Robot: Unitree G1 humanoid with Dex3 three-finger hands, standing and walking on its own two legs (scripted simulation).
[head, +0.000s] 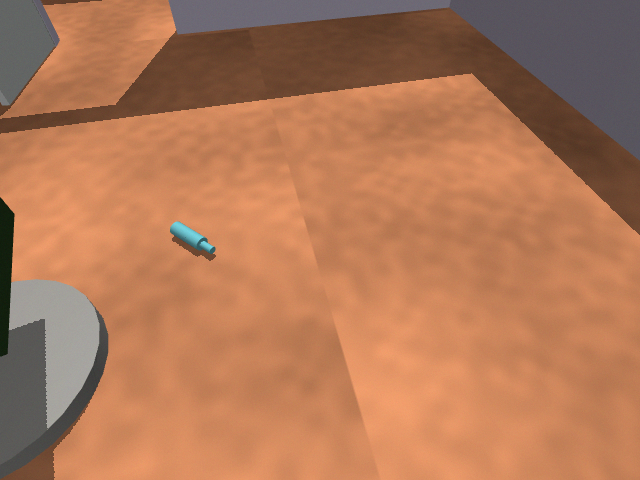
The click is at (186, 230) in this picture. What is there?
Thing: lying bottle
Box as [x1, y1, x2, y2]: [170, 221, 215, 253]
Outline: 171,225 171,233 199,250 204,249 210,253 214,251 215,248 207,242 205,237 177,221
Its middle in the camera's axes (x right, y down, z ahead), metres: -0.53 +0.00 +1.63
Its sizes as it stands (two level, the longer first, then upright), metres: 0.219 0.060 0.060
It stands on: the floor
